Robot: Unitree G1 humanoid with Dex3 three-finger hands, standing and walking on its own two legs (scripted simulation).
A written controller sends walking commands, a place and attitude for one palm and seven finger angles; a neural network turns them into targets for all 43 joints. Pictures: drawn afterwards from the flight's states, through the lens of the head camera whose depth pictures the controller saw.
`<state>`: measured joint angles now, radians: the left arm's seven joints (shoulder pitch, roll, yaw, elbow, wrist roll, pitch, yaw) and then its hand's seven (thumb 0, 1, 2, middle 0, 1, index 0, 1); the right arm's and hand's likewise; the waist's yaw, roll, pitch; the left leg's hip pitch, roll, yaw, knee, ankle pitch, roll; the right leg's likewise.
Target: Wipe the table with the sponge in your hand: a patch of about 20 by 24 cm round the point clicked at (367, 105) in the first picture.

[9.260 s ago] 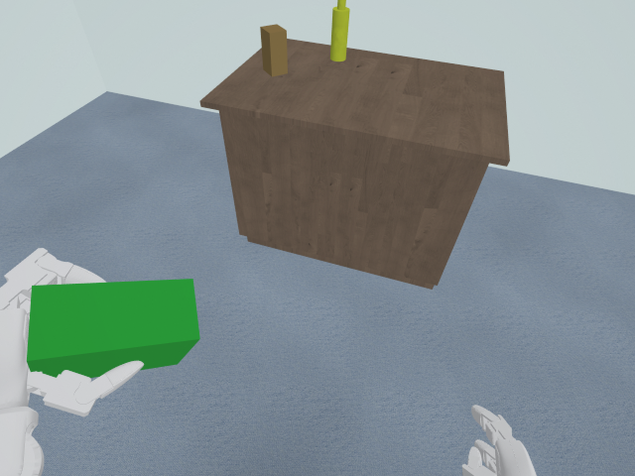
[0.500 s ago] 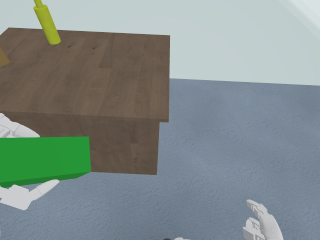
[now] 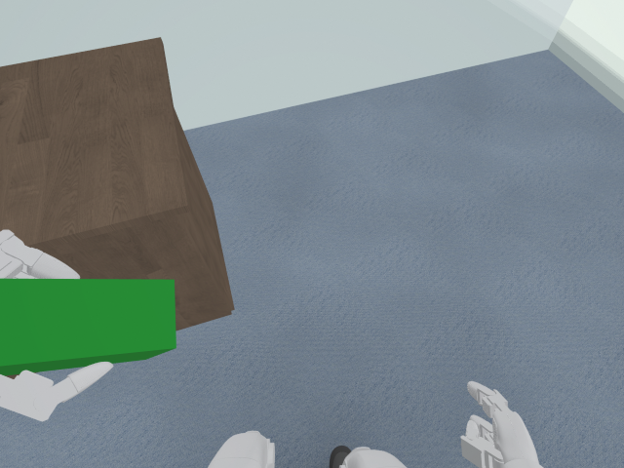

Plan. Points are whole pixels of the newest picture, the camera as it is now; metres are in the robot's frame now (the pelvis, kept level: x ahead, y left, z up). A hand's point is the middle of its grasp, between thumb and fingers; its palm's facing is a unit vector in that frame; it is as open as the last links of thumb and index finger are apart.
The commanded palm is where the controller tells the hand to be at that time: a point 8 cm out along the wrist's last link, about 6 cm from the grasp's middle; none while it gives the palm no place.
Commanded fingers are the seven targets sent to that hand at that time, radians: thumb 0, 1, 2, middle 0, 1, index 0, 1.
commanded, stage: turn to face it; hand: left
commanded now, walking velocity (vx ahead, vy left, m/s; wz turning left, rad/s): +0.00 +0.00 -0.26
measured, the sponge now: (111, 325) +0.24 +0.19 +0.13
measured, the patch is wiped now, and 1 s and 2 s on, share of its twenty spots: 0.00 0.00 0.00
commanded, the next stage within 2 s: take the last steps up to it in 0.14 s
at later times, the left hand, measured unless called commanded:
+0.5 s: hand (44, 387) +0.18 +0.21 +0.16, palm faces +0.36 -0.84 -0.39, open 10.5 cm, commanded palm +0.12 +0.26 +0.18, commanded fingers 0.00 0.10 1.30 -1.20 -1.60 -1.20 -1.60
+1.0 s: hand out of the picture +0.20 +0.28 +0.17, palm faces +0.38 -0.81 -0.45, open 10.5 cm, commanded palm +0.15 +0.32 +0.18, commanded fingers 0.00 0.10 1.30 -1.20 -1.60 -1.20 -1.60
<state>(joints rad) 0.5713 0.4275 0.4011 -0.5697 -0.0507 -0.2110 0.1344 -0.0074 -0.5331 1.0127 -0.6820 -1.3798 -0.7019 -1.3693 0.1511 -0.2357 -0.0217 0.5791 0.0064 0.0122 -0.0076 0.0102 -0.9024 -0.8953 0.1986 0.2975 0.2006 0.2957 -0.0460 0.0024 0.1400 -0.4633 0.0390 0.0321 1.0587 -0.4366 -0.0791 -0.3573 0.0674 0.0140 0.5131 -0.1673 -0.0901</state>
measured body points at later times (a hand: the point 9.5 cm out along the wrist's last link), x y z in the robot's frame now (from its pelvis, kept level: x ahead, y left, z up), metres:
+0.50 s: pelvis -0.06 -0.01 -0.01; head -0.06 -0.03 +0.44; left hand +0.15 +0.25 +0.18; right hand +0.10 -0.23 -0.11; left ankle -0.05 +0.12 -0.70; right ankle -0.02 -0.10 -0.73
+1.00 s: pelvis -0.02 +0.05 +0.00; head -0.02 +0.03 +0.45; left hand +0.17 +0.32 +0.19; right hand +0.12 -0.18 -0.10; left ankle -0.05 +0.15 -0.73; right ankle -0.01 -0.04 -0.72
